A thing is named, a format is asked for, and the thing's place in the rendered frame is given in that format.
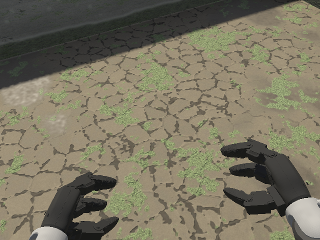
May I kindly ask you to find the robot right hand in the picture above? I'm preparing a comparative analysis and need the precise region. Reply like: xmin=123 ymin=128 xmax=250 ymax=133
xmin=220 ymin=138 xmax=311 ymax=217

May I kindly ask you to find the robot left hand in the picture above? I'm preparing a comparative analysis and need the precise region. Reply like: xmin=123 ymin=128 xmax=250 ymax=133
xmin=41 ymin=172 xmax=119 ymax=240

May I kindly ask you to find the robot left forearm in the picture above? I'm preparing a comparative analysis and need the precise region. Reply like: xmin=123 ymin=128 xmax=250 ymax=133
xmin=28 ymin=226 xmax=68 ymax=240

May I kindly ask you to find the robot right forearm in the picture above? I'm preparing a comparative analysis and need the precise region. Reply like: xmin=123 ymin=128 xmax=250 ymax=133
xmin=285 ymin=197 xmax=320 ymax=240

